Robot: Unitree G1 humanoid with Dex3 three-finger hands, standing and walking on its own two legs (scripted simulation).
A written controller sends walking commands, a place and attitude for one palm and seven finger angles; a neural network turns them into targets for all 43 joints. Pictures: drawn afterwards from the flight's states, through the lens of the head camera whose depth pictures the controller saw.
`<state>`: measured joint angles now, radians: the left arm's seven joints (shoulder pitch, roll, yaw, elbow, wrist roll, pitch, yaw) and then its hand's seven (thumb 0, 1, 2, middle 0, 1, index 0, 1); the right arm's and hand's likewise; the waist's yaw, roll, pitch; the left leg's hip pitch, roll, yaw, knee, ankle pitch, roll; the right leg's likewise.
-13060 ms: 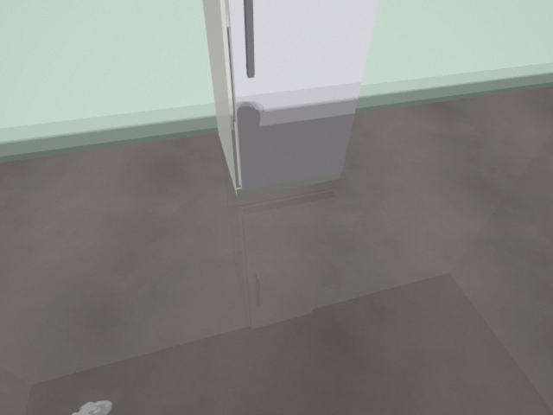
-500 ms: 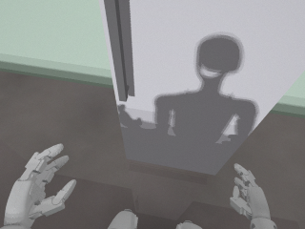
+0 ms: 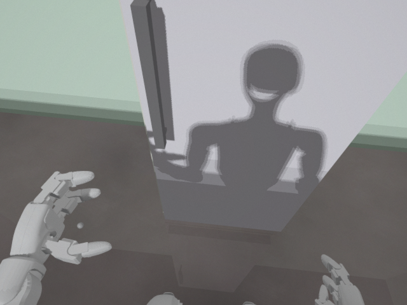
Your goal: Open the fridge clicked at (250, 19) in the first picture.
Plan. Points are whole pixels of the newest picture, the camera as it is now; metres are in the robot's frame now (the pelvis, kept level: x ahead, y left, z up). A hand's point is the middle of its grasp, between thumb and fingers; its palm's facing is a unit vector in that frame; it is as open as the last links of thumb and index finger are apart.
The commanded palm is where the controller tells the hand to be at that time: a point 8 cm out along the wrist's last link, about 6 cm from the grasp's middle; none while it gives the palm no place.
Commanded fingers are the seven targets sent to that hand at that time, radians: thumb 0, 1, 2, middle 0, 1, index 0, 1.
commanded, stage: raise the hand to about handle height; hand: left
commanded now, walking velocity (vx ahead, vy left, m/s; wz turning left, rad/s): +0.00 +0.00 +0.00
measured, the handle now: (155, 86) +0.51 +0.15 +0.15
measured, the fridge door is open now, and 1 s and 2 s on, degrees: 0 0 0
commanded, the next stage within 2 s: move the hooked fingers beside the handle in 1.04 s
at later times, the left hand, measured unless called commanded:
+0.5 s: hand (44, 169) +0.28 +0.27 +0.16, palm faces +0.09 -0.99 -0.07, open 14.0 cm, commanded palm +0.25 +0.31 +0.16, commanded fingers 0.00 -0.50 0.30 -0.30 -1.20 -0.30 -1.20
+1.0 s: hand (57, 168) +0.28 +0.25 +0.16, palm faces +0.08 -0.99 -0.07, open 14.0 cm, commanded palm +0.25 +0.30 +0.16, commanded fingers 0.00 -0.50 0.30 -0.30 -1.20 -0.30 -1.20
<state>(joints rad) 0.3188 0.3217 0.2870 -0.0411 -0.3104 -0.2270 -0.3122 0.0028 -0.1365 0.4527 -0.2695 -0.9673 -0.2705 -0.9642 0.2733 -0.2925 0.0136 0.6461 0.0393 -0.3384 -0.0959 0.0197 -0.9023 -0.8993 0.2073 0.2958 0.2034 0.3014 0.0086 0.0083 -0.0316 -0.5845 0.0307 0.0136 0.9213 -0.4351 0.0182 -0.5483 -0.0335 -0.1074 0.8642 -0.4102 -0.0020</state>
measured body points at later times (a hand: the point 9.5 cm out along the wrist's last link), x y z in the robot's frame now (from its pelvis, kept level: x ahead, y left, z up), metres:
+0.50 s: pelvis +0.01 -0.01 +0.03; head +0.01 +0.00 +0.48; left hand +0.26 +0.32 +0.16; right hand +0.20 -0.23 -0.04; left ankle +0.02 +0.10 -0.69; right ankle +0.02 -0.12 -0.69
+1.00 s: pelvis +0.01 -0.02 +0.03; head +0.00 -0.02 +0.48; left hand +0.27 +0.30 +0.16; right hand +0.17 -0.27 -0.04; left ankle +0.02 +0.10 -0.69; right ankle +0.02 -0.12 -0.69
